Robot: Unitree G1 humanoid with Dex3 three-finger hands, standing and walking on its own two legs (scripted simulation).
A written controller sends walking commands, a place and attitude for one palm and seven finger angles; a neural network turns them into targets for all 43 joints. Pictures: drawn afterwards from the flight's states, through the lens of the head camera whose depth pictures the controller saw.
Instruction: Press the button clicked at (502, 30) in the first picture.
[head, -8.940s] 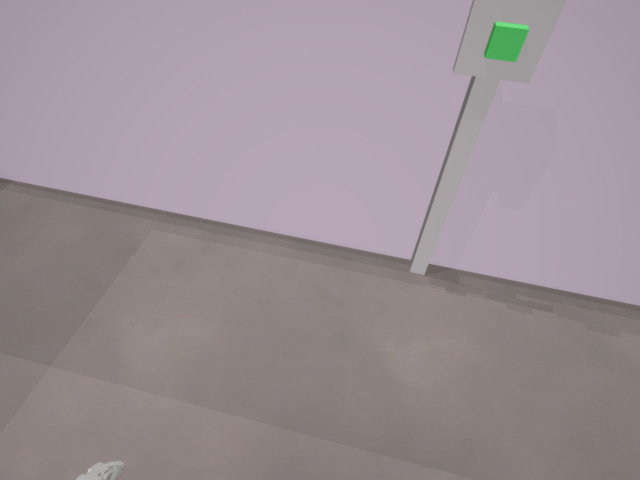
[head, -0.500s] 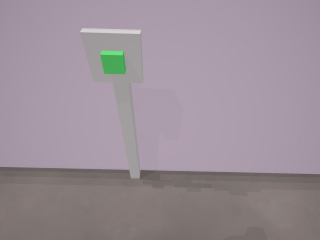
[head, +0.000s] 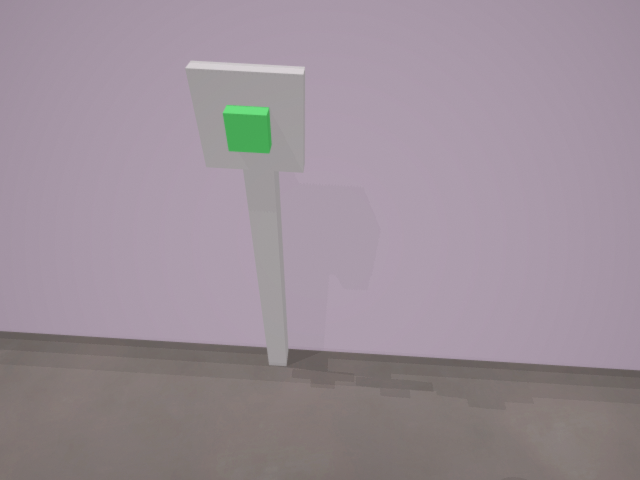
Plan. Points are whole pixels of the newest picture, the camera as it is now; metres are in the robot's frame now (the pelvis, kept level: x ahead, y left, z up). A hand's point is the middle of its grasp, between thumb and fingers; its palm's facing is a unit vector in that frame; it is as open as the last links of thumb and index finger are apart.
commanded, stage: look again from close up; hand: left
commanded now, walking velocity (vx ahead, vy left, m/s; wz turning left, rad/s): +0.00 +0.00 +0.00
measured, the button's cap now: (248, 128) +0.61 +0.16 +0.15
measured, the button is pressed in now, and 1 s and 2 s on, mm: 0 0 0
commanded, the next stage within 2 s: shuffle to correct the standing spot in 0.20 s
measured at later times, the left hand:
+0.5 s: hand out of the picture +0.03 +0.22 -0.16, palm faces -0.03 -0.96 -0.27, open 7.3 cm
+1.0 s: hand out of the picture +0.05 +0.15 -0.18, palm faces -0.03 -0.99 -0.11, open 7.3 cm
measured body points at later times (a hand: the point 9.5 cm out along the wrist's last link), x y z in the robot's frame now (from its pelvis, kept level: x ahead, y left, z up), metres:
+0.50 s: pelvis +0.01 +0.00 +0.01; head +0.00 +0.01 +0.46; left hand +0.03 +0.27 -0.14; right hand +0.06 -0.26 -0.14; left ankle +0.05 +0.08 -0.73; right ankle -0.02 -0.12 -0.73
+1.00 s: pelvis +0.10 -0.01 +0.00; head +0.10 +0.01 +0.45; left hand +0.05 +0.20 -0.17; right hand +0.08 -0.22 -0.15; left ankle +0.08 +0.07 -0.73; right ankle +0.06 -0.13 -0.66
